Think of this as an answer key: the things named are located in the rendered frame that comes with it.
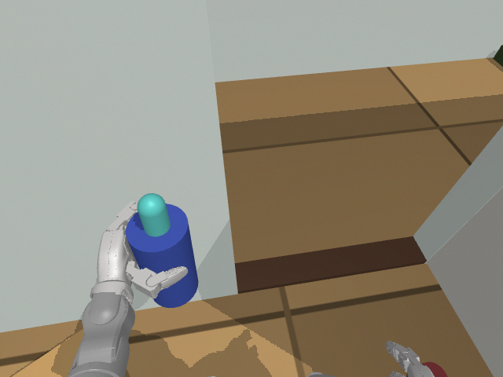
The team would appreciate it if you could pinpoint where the right robot hand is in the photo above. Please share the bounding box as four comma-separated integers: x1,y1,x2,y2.
386,341,434,377

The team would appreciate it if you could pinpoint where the left robot hand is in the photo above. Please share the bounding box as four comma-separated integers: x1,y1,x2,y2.
97,201,188,298

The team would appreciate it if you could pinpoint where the left robot arm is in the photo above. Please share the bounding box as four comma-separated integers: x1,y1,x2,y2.
68,280,135,377

